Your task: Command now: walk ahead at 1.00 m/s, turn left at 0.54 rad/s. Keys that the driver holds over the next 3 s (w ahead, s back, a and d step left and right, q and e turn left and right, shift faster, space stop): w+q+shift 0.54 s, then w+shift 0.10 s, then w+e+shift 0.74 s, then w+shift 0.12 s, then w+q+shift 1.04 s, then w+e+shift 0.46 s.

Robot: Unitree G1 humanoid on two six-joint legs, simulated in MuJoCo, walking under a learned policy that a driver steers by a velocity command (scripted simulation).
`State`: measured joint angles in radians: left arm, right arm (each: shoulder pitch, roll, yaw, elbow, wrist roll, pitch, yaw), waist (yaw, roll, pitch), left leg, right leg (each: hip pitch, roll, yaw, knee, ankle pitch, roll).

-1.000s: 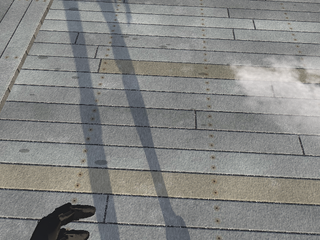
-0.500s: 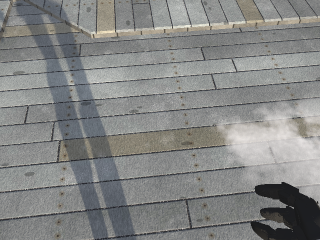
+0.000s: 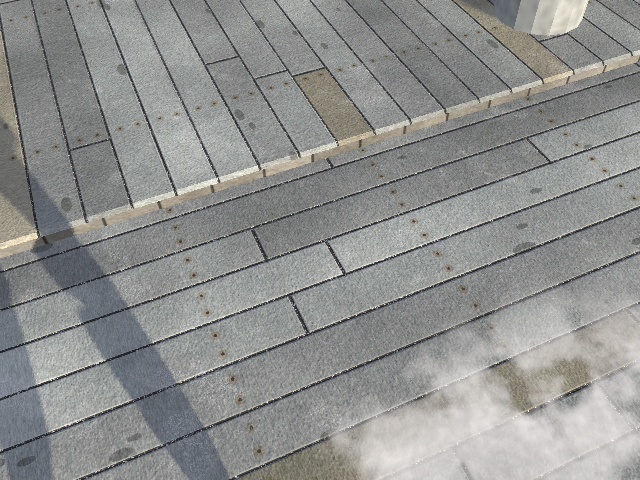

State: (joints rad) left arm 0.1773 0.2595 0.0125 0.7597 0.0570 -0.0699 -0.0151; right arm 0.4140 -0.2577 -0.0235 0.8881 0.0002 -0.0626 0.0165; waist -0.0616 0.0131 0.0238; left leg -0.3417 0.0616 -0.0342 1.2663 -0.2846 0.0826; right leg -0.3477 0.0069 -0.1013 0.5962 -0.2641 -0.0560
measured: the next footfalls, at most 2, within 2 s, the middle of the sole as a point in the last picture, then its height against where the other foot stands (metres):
left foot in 0.32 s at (273, 476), level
right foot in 0.76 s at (241, 293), level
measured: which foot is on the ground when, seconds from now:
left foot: up 0.00-0.30, down 0.32-0.78, up 0.80-1.00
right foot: down 0.00-0.32, up 0.34-0.74, down 0.76-1.00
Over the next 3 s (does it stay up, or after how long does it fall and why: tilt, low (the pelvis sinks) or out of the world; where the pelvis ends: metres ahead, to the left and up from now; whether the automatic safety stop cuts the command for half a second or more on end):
stays up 2.58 0.83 0.05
